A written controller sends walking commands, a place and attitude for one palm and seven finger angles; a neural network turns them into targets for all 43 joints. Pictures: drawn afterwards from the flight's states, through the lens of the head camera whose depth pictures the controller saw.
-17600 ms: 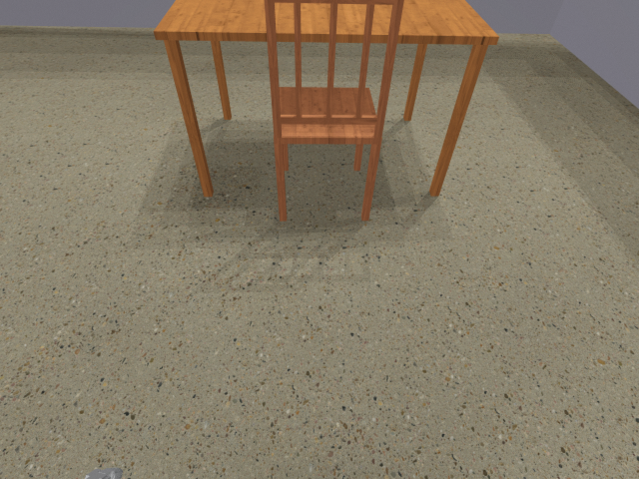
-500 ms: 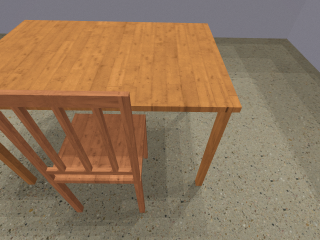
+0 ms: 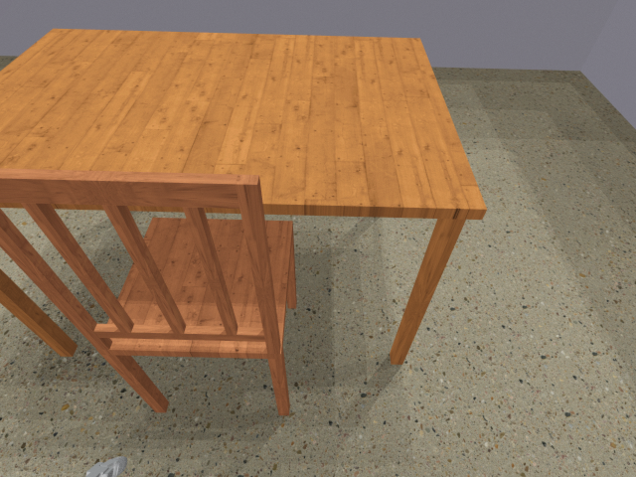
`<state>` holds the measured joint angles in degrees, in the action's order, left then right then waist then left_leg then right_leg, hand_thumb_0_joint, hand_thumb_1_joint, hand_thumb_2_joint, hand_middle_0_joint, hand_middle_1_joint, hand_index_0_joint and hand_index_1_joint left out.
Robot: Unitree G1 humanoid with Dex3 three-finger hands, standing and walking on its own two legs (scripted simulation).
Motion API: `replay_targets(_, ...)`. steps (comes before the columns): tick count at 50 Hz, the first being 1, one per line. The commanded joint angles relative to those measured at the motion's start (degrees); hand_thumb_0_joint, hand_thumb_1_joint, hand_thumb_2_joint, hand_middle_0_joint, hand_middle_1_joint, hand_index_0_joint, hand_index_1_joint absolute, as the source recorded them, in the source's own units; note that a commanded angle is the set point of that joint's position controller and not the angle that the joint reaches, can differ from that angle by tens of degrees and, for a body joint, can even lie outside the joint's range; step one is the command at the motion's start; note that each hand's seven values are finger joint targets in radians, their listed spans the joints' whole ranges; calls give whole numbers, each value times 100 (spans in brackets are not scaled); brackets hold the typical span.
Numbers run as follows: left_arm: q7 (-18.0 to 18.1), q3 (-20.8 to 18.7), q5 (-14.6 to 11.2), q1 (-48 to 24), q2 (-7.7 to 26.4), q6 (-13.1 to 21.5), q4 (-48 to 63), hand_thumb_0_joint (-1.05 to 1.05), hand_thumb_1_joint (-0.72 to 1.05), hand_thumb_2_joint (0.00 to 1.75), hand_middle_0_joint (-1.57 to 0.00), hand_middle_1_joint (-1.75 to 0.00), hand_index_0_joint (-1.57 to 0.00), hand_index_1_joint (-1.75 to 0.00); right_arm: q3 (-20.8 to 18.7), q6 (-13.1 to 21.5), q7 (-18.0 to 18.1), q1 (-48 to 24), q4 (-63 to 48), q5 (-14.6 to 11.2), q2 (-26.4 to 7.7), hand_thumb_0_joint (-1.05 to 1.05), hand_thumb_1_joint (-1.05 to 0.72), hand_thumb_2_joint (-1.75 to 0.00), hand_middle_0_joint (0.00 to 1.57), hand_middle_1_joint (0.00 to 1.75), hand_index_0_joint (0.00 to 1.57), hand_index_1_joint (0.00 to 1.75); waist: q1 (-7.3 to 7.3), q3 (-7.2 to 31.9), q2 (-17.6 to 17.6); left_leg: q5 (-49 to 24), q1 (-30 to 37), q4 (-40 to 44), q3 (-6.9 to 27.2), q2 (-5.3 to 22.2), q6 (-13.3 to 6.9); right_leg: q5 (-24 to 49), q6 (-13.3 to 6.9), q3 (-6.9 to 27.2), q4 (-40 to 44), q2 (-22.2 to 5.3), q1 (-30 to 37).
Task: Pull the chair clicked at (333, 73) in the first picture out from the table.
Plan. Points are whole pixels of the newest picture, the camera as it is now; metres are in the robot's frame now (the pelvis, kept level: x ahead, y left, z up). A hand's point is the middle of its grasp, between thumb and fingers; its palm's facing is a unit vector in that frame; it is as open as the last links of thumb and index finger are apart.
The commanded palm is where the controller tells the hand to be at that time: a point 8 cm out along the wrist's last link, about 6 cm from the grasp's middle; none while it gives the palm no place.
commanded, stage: raise the hand toward the chair's back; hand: left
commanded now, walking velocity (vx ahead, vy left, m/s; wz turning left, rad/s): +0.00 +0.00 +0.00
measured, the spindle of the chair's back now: (153, 278) +0.42 +0.32 -0.07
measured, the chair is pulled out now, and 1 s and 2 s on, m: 0.00 0.00 0.00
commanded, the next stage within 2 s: none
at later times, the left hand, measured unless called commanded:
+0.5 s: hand (150, 465) +0.15 +0.22 -0.08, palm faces +0.07 -1.00 -0.04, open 10.4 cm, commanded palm +0.13 +0.28 -0.07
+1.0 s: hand (152, 445) +0.17 +0.22 -0.06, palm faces +0.05 -1.00 -0.06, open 14.7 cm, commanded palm +0.14 +0.28 -0.05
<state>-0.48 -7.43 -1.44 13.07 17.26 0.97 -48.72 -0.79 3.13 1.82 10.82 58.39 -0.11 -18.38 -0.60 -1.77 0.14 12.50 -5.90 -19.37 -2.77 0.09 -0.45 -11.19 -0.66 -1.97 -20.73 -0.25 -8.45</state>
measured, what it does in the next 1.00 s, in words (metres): lowers itself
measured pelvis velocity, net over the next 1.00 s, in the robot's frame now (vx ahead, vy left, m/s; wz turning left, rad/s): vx -0.04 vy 0.01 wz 0.03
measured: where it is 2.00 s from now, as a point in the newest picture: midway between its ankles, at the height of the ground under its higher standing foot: outside the picture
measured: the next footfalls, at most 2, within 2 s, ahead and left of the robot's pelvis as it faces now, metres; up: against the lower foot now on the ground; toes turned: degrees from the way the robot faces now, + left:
none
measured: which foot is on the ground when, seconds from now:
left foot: down 0.00-1.00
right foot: down 0.00-1.00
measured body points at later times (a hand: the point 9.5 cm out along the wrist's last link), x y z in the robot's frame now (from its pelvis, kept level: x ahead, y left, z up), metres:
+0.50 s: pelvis -0.05 -0.01 -0.12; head +0.03 +0.00 +0.32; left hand +0.14 +0.28 -0.07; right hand +0.18 -0.23 -0.19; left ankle -0.02 +0.11 -0.75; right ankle +0.00 -0.11 -0.75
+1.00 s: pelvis -0.04 +0.01 -0.11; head +0.02 +0.02 +0.34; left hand +0.16 +0.28 -0.05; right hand +0.15 -0.23 -0.18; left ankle -0.02 +0.11 -0.75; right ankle +0.00 -0.11 -0.75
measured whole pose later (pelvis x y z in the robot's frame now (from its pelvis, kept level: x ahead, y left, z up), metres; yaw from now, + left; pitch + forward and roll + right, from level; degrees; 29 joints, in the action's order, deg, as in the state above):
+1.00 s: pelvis -0.04 +0.01 -0.11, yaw +2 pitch +17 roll -3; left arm -18.8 -13.7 -17.1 21.6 14.7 23.5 -2.0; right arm -0.8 14.8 3.3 12.7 32.8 -1.1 -13.5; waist -0.2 9.3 -1.3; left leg 31.1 -55.0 -69.5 1.1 0.8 -1.1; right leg -28.2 -0.9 -5.4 -66.0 -1.1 -54.2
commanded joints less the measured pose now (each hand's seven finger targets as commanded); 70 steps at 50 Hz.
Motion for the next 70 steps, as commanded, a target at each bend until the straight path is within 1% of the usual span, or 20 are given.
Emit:
replay_targets(1, -132, -761, -804, 241, 248, 1158, 3198, 0, 81, 86, -19, -29, -19, -29, -406, 1002, 76, 62, -1754, -166, -456, 0, -90, -90, 20, 30, 20, 30, 186, 704, -488, -2475, -134, -812, 262, 118, 124, 927, -127, -377, -657, 16, -912)
replay_targets(2, -312, -947, -1021, -78, 428, 1588, 3407, 0, 78, 85, -19, -28, -19, -28, -502, 1089, 65, -187, -2068, -88, -585, 0, -90, -90, 20, 30, 20, 30, 240, 104, -48, -1562, -825, -1209, 317, -1, 79, 680, -77, -414, -952, 36, -1472)
replay_targets(3, -567, -1097, -1153, 600, 298, 1986, 2880, 0, 76, 84, -19, -28, -19, -28, -535, 1138, 56, -144, -2138, -42, -549, 0, -90, -90, 20, 30, 20, 30, 112, 210, 547, -942, -1421, -1495, 291, -34, 58, 279, -46, -470, -1276, 33, -1837)
replay_targets(4, -873, -1063, -1330, 1148, -37, 2417, 2562, 0, 74, 83, -18, -27, -18, -27, -517, 1229, 20, -312, -2292, -43, -495, 0, -90, -90, 20, 30, 20, 30, -40, 223, 731, -362, -2089, -1897, 277, -84, 73, -177, -45, -454, -1707, 30, -2319)
replay_targets(5, -1193, -1166, -1459, 1341, -121, 2867, 2412, 0, 71, 82, -18, -27, -18, -27, -514, 1315, -52, -348, -2419, -68, -460, 0, -90, -90, 20, 30, 20, 30, -161, 333, 482, -33, -2511, -2251, 248, -140, 121, -424, -93, -372, -2117, 5, -2630)
replay_targets(6, -1529, -1139, -1591, 1148, -131, 3346, 2584, 0, 69, 81, -18, -27, -18, -27, -493, 1395, -101, -423, -2572, -63, -452, 0, -90, -90, 20, 30, 20, 30, -198, 656, 606, 317, -2989, -2641, 255, -176, 133, -799, -94, -294, -2523, -3, -2946)
replay_targets(8, -2206, -1384, -1813, 935, 203, 4177, 2709, 0, 64, 79, -17, -26, -17, -26, -505, 1611, -160, -457, -2833, -86, -443, 0, -90, -90, 20, 30, 20, 30, -252, 1321, 611, 724, -3819, -3398, 263, -194, 124, -1293, -100, -13, -3215, -16, -3411)
replay_targets(10, -2908, -1676, -2057, 621, 687, 4502, 2811, 0, 60, 77, -17, -25, -17, -25, -474, 1772, -170, -388, -3056, -137, -501, 0, -90, -90, 20, 30, 20, 30, -199, 1707, 110, 920, -4410, -4062, 217, -195, 78, -1639, -130, 504, -3542, -94, -3614)
replay_targets(11, -3121, -1875, -2225, 407, 1007, 4371, 3197, 0, 57, 76, -17, -25, -17, -25, -471, 1780, -128, -448, -3331, -167, -555, 0, -90, -90, 20, 30, 20, 30, -266, 2064, 150, 1157, -4650, -4210, 180, -183, 22, -2136, -81, 701, -3512, -143, -3518)
replay_targets(12, -3237, -1875, -2372, 344, 1023, 4171, 3534, 0, 55, 75, -16, -25, -16, -25, -437, 1775, -57, -465, -3527, -198, -541, 0, -90, -90, 20, 30, 20, 30, -273, 2255, 148, 1248, -4708, -4274, 203, -151, -39, -2374, -56, 770, -3490, -127, -3445)
replay_targets(13, -3289, -1787, -2521, 306, 927, 3906, 3845, 0, 53, 74, -16, -24, -16, -24, -389, 1761, -2, -424, -3659, -239, -492, 0, -90, -90, 20, 30, 20, 30, -242, 2294, -3, 1515, -4772, -4235, 201, -135, -71, -2802, -21, 824, -3357, -134, -3427)
replay_targets(15, -3192, -1826, -2621, -95, 1091, 3502, 4686, 0, 48, 72, -16, -23, -16, -23, -334, 1735, 133, -297, -3746, -261, -495, 0, -90, -90, 20, 30, 20, 30, -145, 2389, -13, 1423, -4737, -4360, 310, -54, -128, -2728, -10, 824, -3365, -23, -3439)
replay_targets(17, -2934, -1759, -2420, -73, 1121, 3213, 5407, 0, 43, 70, -15, -23, -15, -23, -331, 1716, 212, -137, -3653, -244, -393, 0, -90, -90, 20, 30, 20, 30, -63, 2570, -305, 1031, -4509, -4425, 312, -23, -168, -2113, 2, 805, -3331, -25, -3278)
replay_targets(18, -2793, -1568, -2301, 31, 922, 3074, 5654, 0, 41, 69, -15, -22, -15, -22, -316, 1700, 225, -106, -3625, -232, -359, 0, -90, -90, 20, 30, 20, 30, -23, 2548, -412, 856, -4409, -4387, 359, -11, -183, -1772, -13, 654, -3414, 23, -3351)
replay_targets(21, -2468, -1520, -2037, 120, 856, 2784, 5930, 0, 34, 66, -14, -21, -14, -21, -349, 1672, 270, -89, -3357, -179, -270, 0, -90, -90, 20, 30, 20, 30, 73, 2506, -420, 407, -4275, -4374, 489, 23, -173, -935, -24, 341, -3645, 99, -3473)
replay_targets(25, -2368, -1426, -1948, 430, 623, 2508, 5451, 0, 25, 62, -13, -20, -13, -20, -336, 1607, 266, -181, -3197, -185, -180, 0, -90, -90, 20, 30, 20, 30, 44, 2193, -251, 407, -4390, -4240, 591, 17, -139, -950, -53, 80, -3721, 151, -3676)
replay_targets(30, -2342, -1557, -2001, 780, 688, 2402, 5344, 0, 13, 57, -12, -18, -12, -18, -338, 1589, 221, -242, -3286, -180, -135, 0, -90, -90, 20, 30, 20, 30, -121, 2469, -242, 408, -4390, -4118, 569, -22, -113, -1002, -51, 81, -3650, 108, -3393)
replay_targets(44, -1859, -1128, -1733, 556, 583, 2687, 5899, 0, -20, 43, -9, -13, -9, -13, -298, 1533, 183, -70, -3424, -150, -237, 0, -90, -90, 20, 30, 20, 30, 30, 2228, -453, 791, -4125, -3788, 606, -32, -91, -1338, -78, -146, -3598, 97, -3762)
replay_targets(57, -1756, -991, -1660, 345, 563, 2515, 5877, 0, -50, 30, -6, -8, -6, -8, -207, 1402, 209, 16, -3525, -152, -265, 0, -90, -90, 20, 30, 20, 30, 86, 2256, -486, 691, -3909, -3683, 605, -31, -83, -1154, -79, -176, -3449, 108, -3615)
replay_targets(70, -1664, -1018, -1600, 182, 606, 2370, 5674, 0, -50, 30, -6, -8, -6, -8, -191, 1280, 204, 86, -3513, -153, -279, 0, -90, -90, 20, 30, 20, 30, 88, 2272, -322, 299, -3839, -3639, 584, -19, -77, -758, -74, -184, -3378, 114, -3355)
